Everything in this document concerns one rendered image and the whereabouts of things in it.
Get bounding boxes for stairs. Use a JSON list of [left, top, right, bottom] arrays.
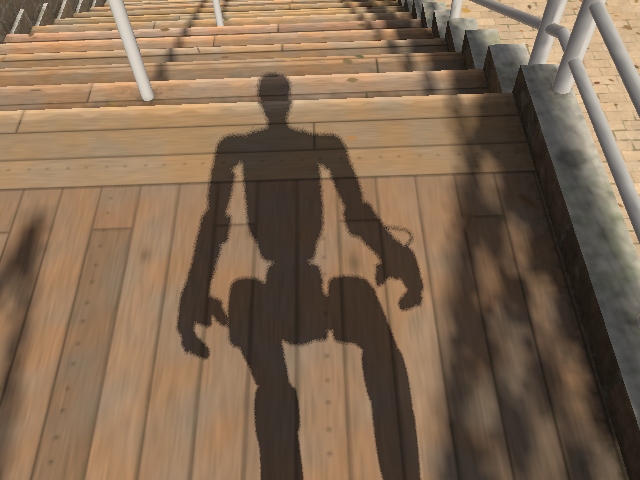
[[0, 0, 489, 111]]

